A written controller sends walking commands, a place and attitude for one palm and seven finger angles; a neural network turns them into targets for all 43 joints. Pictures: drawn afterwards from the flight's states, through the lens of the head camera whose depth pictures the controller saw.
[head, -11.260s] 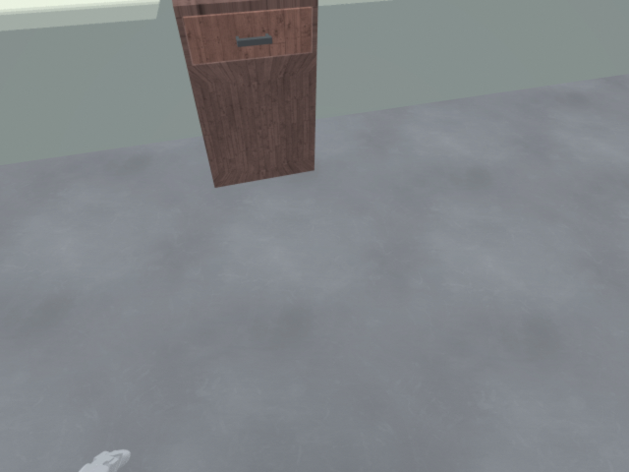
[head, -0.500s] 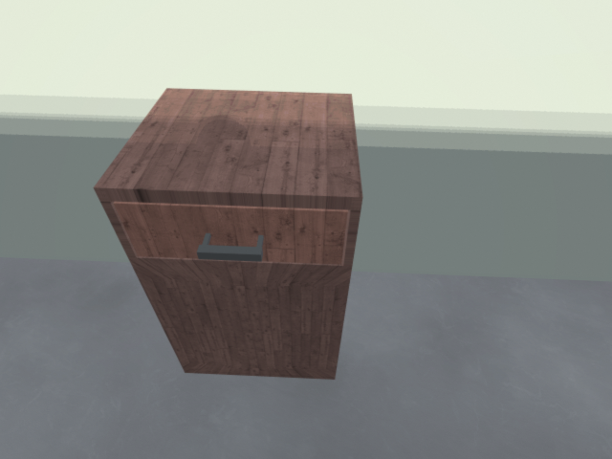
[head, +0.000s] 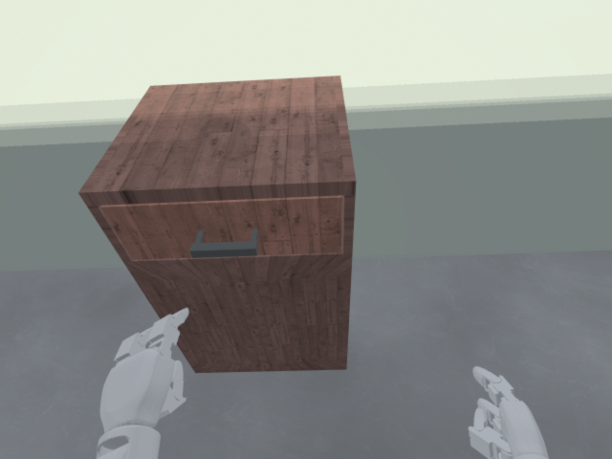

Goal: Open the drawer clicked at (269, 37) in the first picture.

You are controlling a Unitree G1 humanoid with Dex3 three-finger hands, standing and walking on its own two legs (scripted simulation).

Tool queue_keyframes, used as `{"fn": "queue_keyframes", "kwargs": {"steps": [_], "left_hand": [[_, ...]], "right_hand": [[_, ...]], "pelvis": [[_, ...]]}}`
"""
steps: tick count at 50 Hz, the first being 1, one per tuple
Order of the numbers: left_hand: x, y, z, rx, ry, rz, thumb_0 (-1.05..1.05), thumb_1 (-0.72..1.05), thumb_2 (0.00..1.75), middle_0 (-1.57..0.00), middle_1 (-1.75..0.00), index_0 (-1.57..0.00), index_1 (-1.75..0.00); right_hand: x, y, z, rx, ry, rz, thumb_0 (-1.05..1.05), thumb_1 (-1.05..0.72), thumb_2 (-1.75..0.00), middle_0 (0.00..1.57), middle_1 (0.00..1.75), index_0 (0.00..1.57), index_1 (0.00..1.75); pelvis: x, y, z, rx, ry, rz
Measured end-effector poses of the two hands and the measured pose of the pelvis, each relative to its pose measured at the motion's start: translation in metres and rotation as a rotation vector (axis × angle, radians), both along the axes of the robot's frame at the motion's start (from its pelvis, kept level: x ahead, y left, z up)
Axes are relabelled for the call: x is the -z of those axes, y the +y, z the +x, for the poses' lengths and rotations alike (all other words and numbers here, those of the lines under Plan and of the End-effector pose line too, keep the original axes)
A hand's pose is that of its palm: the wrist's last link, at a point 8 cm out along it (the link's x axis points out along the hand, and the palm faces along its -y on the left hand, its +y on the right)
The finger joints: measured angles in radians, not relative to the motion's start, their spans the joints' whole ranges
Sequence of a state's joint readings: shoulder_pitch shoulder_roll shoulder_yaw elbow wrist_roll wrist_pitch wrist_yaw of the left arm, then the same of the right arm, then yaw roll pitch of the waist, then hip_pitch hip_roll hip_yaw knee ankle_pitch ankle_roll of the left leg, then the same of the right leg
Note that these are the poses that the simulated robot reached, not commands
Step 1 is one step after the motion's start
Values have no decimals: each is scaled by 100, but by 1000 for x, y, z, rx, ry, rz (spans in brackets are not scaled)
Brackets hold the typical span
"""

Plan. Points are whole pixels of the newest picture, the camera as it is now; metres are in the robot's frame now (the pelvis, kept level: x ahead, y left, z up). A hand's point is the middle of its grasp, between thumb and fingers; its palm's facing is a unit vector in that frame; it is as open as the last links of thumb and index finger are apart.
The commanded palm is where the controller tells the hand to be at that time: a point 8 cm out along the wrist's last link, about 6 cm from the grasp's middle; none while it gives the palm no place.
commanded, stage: raise the hand with hooked fingers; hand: left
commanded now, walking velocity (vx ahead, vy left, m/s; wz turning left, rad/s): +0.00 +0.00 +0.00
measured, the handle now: (226, 241) +0.53 +0.19 -0.06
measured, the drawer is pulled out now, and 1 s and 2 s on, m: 0.00 0.00 0.00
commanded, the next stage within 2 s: move the hooked fingers above the handle in 1.58 s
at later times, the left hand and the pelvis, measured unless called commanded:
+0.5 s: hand (167, 365) +0.25 +0.20 +0.01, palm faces +0.01 -0.11 -0.99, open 10.9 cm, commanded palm +0.22 +0.21 +0.06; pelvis +0.04 -0.05 -0.01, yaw +1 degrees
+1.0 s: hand (156, 296) +0.32 +0.22 +0.07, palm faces +0.08 -0.10 -0.99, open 13.5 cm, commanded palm +0.29 +0.22 +0.13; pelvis +0.03 -0.01 +0.01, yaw -2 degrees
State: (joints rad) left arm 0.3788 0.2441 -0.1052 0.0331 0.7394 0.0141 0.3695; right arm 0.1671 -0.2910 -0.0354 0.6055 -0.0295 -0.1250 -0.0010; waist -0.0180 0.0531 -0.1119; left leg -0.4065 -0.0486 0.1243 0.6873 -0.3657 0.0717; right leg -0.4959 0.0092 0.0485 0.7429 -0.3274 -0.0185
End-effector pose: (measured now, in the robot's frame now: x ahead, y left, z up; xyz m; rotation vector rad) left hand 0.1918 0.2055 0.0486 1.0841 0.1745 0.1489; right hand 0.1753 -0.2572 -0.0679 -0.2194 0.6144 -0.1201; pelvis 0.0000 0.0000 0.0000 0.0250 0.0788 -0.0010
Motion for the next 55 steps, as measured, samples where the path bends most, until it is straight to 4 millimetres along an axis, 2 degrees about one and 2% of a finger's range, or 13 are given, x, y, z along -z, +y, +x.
{"fn": "queue_keyframes", "kwargs": {"steps": [4,8,11,15,18,22,28,31,35,39,45,50,55], "left_hand": [[30,-19,-23,60,89,70,1,65,78,-22,-47,-22,-47],[53,-11,-63,20,199,173,0,54,74,-23,-53,-24,-53],[47,8,-74,-30,186,286,0,46,71,-25,-58,-26,-57],[17,24,-49,-72,41,389,0,36,67,-27,-64,-27,-64],[-5,19,-13,-54,-72,414,0,29,64,-27,-69,-27,-68],[-17,3,24,-5,-67,389,0,20,60,-27,-75,-27,-74],[-11,-5,38,89,84,378,0,7,55,-28,-83,-28,-83],[-17,-2,45,122,71,403,0,0,51,-29,-88,-29,-87],[-37,2,62,125,-57,418,0,-10,47,-30,-94,-30,-93],[-52,9,78,74,-137,414,0,-19,44,-30,-100,-30,-99],[-60,12,93,48,-79,381,0,-32,38,-31,-109,-31,-108],[-73,14,100,100,-81,383,0,-42,34,-32,-115,-32,-114],[-91,28,107,102,-104,408,0,-46,31,-32,-118,-32,-118]], "right_hand": [[-24,2,49,-82,-7,-16,1,-91,-90,19,30,20,29],[-30,12,91,-194,16,-61,1,-91,-90,19,30,20,29],[-20,23,116,-258,26,-69,1,-91,-90,19,30,20,29],[2,39,132,-310,28,-30,0,-91,-90,20,30,20,29],[19,48,128,-319,56,24,0,-91,-90,20,30,20,29],[35,47,102,-271,155,98,0,-91,-90,20,30,20,29],[42,14,54,-143,291,94,1,-91,-90,20,30,21,30],[45,-8,38,-75,331,46,1,-91,-90,20,30,21,30],[45,-31,26,0,345,-4,1,-91,-90,20,30,20,29],[39,-38,25,53,318,-2,1,-91,-90,19,30,20,29],[18,-19,37,66,238,28,1,-91,-90,19,30,20,29],[2,11,48,19,182,41,1,-91,-90,19,30,20,29],[-4,41,52,-35,168,65,1,-91,-90,20,30,20,29]], "pelvis": [[2,-13,8,20,32,10],[8,-26,15,2,64,5],[14,-33,21,-27,92,-2],[24,-39,26,-64,111,-11],[27,-41,28,-73,118,-9],[20,-45,34,-51,117,6],[5,-46,44,24,102,19],[3,-44,45,30,98,10],[3,-38,44,22,99,2],[1,-31,42,26,91,1],[-7,-19,38,35,41,-3],[-12,-9,33,30,-4,-12],[-15,0,27,18,-34,-21]]}}
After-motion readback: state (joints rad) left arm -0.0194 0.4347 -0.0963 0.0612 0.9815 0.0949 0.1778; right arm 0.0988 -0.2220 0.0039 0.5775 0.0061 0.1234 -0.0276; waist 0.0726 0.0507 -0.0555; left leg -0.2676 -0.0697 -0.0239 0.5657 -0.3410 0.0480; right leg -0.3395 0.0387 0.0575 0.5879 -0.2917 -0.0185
